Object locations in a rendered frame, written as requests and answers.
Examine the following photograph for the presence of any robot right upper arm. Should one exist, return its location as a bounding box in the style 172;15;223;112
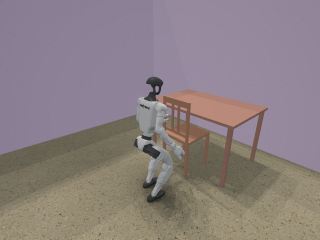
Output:
154;102;167;135

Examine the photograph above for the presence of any right robot shin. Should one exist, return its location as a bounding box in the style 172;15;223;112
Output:
151;166;173;197

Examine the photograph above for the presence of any right robot thigh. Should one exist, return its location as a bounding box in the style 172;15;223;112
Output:
146;144;173;172

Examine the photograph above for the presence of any table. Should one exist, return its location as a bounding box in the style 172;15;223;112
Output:
152;89;268;188

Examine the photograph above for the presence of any robot right hand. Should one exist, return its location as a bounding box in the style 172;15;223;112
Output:
173;146;185;161

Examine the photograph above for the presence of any chair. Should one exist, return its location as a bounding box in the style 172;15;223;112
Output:
162;95;210;177

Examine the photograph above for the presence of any robot left upper arm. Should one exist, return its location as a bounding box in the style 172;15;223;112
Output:
136;97;144;122

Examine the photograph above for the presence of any right robot forearm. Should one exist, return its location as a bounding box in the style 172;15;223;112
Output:
159;127;177;150

